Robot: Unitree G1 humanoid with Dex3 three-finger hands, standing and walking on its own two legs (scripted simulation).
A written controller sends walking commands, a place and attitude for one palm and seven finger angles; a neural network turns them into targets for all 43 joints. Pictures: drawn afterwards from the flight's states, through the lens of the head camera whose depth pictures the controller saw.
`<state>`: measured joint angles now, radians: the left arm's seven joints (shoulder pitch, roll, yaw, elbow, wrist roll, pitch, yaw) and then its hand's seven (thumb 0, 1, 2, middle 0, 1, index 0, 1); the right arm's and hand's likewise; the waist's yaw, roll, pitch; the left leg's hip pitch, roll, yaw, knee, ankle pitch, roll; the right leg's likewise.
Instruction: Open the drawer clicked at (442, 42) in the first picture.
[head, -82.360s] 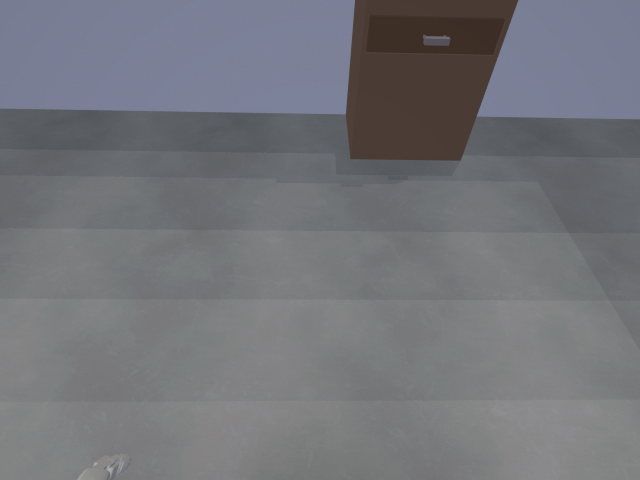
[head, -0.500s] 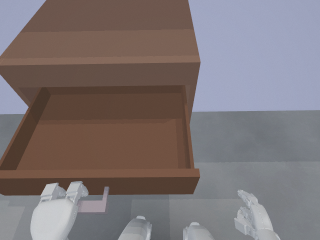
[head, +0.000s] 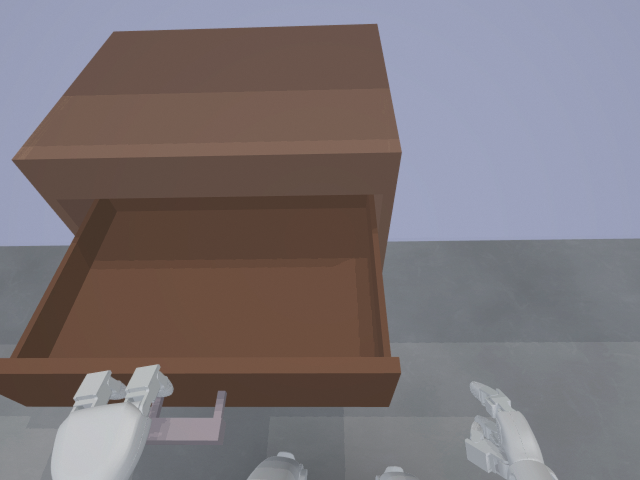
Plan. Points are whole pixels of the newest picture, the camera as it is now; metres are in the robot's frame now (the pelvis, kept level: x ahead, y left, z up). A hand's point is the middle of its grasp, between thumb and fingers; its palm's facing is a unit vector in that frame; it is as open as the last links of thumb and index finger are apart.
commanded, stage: lift the hand off the handle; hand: left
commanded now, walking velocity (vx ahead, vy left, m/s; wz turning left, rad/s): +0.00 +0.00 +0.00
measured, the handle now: (186, 414) +0.21 +0.21 -0.06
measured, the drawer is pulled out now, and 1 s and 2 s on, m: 0.30 0.30 0.30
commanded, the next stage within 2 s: draw the hand back to the body in 1.34 s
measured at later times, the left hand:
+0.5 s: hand (120, 430) +0.17 +0.24 +0.03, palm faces +0.04 -0.11 -0.99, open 13.7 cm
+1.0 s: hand (112, 415) +0.17 +0.23 +0.06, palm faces +0.04 -0.13 -0.99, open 13.8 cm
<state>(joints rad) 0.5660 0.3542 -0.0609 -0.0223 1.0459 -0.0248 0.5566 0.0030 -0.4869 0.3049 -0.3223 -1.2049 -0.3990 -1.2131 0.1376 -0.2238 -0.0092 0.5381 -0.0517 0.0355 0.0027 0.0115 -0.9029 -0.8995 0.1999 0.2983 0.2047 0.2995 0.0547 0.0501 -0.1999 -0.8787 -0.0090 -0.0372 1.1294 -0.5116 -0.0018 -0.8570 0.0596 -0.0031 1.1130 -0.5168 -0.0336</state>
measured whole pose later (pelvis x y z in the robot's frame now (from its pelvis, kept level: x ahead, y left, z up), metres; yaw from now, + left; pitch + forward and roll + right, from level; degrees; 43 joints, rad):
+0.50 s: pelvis +0.01 +0.00 +0.02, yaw -1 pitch +12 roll -1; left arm 0.62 0.36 -0.06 -0.14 1.02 -0.02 0.52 0.00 -0.49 0.30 -0.32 -1.21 -0.35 -1.21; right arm 0.16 -0.23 -0.01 0.51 -0.04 0.06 0.03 0.01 -0.90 -0.90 0.20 0.30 0.20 0.30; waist 0.06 0.06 -0.19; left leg -0.75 -0.01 -0.02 1.03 -0.49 0.01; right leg -0.73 0.06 0.02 1.01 -0.49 -0.03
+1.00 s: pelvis +0.02 +0.00 +0.04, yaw -1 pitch +9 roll +0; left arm 0.65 0.37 -0.05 -0.23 0.97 0.03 0.44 0.00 -0.49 0.30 -0.32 -1.21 -0.32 -1.20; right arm 0.17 -0.23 -0.01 0.51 -0.02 0.05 0.04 0.01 -0.90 -0.90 0.20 0.30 0.20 0.30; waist 0.08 0.07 -0.17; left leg -0.62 0.00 -0.01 0.92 -0.46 0.00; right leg -0.61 0.06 0.03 0.91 -0.46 -0.03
